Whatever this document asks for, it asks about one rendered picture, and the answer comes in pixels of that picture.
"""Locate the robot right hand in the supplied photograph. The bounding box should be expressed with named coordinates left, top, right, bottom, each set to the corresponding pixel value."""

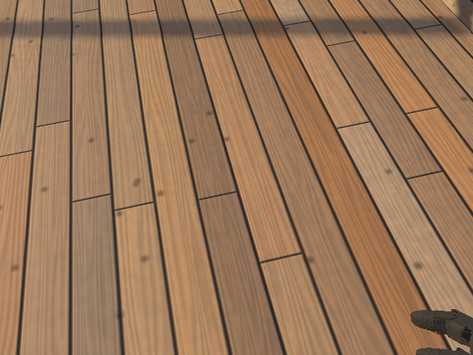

left=410, top=309, right=473, bottom=355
